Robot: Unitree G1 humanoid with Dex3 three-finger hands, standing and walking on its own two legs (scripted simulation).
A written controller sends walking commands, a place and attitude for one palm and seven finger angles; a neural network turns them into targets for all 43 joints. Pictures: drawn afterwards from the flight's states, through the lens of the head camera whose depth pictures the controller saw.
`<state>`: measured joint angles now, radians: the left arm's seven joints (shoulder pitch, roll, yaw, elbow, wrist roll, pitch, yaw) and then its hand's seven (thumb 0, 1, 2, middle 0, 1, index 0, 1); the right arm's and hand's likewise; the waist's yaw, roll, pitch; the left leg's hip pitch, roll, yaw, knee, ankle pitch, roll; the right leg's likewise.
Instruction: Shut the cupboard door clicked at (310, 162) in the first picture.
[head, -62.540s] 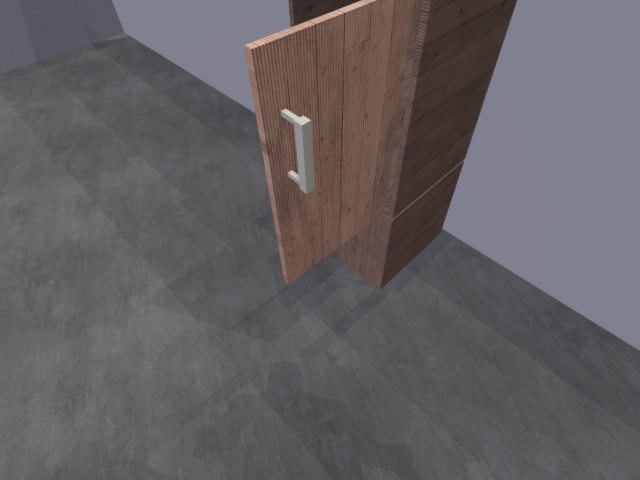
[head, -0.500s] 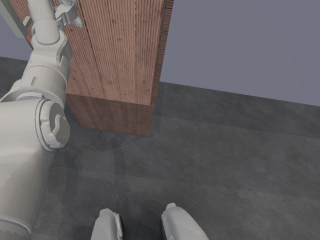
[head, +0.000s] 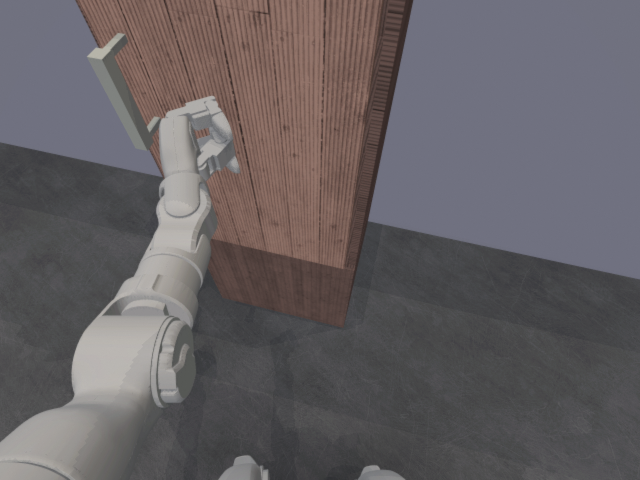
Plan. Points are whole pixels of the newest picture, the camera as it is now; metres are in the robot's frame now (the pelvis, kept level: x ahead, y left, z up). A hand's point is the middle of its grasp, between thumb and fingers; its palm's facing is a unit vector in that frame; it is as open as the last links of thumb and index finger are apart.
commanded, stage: draw the hand back to the body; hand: left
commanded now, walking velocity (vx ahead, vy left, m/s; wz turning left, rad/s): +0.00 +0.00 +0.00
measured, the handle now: (131, 95) +0.62 +0.21 +0.11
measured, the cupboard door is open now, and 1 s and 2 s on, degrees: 0 0 0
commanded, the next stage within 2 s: step back with the hand held close in 1.58 s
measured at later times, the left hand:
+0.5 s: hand (137, 214) +0.37 +0.15 +0.16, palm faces +0.09 -1.00 -0.01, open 3.1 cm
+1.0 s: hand out of the picture +0.23 +0.24 +0.19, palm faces +0.35 -0.89 -0.30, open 4.6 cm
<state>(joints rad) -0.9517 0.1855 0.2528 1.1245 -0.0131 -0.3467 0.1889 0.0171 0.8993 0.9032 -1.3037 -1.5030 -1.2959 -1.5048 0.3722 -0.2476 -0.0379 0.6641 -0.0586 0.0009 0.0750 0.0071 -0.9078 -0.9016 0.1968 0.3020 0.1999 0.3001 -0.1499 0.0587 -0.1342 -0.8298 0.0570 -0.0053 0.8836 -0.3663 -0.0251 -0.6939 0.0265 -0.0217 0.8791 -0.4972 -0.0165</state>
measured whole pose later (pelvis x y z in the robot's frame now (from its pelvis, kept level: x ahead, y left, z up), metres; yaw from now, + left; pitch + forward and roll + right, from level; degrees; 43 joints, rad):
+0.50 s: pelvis -0.01 +0.00 +0.03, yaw +0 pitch +6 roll +0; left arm -0.36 0.19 0.18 0.48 -0.18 -0.17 -0.03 0.02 0.90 0.90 -1.29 -1.49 -1.28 -1.49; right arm 0.31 -0.26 -0.02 0.63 0.04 0.00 -0.02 0.01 -0.91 -0.90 0.20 0.30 0.20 0.30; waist -0.03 0.07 -0.11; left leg -0.49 0.05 0.01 0.70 -0.30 -0.03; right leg -0.37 0.02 -0.01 0.70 -0.43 -0.02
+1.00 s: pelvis -0.01 +0.01 +0.05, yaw +0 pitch -3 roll +0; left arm 0.24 0.30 0.21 -0.15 -0.07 -0.08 0.08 0.02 0.89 0.90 -0.72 -0.86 -0.71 -0.86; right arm 0.18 -0.22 0.04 0.60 0.02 -0.03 -0.07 0.01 -0.90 -0.90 0.20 0.30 0.20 0.30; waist 0.05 0.07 -0.01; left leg -0.19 0.02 0.02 0.43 -0.18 0.00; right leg -0.07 -0.01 0.00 0.42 -0.30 0.01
